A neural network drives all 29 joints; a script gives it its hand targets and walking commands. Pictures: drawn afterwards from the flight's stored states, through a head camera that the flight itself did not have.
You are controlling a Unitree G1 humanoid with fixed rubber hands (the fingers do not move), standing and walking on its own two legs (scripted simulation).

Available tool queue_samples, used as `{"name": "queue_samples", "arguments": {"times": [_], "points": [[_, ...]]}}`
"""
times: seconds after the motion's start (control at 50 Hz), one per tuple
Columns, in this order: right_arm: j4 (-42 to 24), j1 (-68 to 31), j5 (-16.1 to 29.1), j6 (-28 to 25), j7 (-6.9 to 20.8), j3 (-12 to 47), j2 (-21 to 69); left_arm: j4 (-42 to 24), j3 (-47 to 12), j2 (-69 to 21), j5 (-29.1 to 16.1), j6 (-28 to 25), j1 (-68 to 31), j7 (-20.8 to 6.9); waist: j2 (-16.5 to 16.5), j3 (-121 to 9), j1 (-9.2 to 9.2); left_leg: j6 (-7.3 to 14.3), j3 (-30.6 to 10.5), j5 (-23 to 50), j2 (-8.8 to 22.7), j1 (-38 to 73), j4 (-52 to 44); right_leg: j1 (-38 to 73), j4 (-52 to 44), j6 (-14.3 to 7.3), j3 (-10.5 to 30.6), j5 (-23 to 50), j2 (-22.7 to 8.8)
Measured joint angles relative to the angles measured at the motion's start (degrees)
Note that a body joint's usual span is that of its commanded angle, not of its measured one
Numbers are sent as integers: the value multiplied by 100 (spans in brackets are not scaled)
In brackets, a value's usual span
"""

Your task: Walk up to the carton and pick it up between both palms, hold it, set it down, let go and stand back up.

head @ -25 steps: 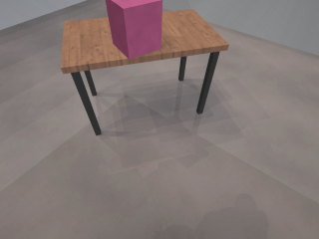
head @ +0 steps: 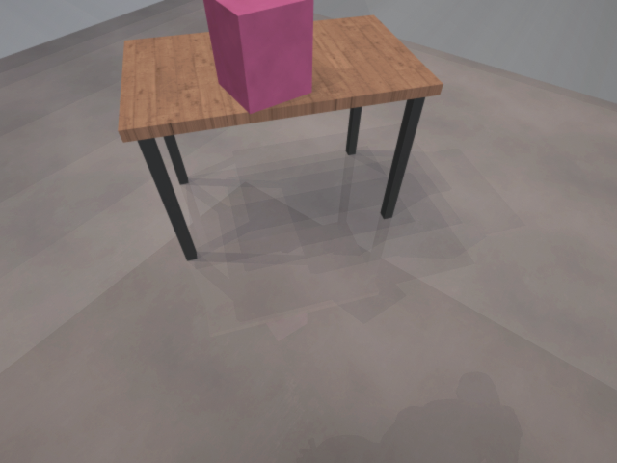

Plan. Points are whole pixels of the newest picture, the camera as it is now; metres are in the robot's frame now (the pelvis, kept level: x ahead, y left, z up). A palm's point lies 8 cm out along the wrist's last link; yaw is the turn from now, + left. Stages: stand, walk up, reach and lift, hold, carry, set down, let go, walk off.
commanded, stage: stand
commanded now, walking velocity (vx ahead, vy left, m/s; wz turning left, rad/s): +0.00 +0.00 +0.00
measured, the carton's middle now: (261, 45) +1.14 +0.14 +0.01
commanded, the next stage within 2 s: walk up in 1.84 s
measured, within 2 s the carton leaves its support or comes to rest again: neither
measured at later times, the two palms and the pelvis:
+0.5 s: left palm out of the picture +0.02 +0.26 -0.12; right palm out of the picture +0.05 -0.26 -0.13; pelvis -0.02 +0.00 +0.01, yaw +0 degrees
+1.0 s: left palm out of the picture -0.01 +0.26 -0.12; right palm out of the picture +0.02 -0.26 -0.12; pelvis -0.05 +0.00 +0.01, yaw +0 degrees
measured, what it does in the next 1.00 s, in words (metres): stands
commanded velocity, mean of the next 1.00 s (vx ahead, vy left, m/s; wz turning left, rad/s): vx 0.00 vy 0.00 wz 0.00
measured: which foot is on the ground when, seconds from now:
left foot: down 0.00-1.00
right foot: down 0.00-1.00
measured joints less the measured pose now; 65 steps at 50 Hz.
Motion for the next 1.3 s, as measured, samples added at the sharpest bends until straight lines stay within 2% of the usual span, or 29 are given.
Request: {"name": "queue_samples", "arguments": {"times": [1.3], "points": [[331,101,0,-74,138,0,-33,353,0,1,0,-83,0,0,32,-273,0,-26,0,1107,1,46,-1141,1,-1053,-1,6,1069,0]]}}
